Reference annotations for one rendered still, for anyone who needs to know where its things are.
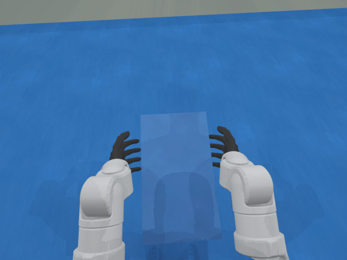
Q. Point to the right robot forearm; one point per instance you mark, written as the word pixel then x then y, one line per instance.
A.
pixel 257 233

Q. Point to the left robot forearm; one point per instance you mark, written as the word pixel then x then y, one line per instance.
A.
pixel 101 213

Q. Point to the robot left hand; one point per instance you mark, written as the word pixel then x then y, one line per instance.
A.
pixel 119 153

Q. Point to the robot right hand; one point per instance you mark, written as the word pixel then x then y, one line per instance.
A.
pixel 229 144

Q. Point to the carton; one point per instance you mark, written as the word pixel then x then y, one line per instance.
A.
pixel 179 201

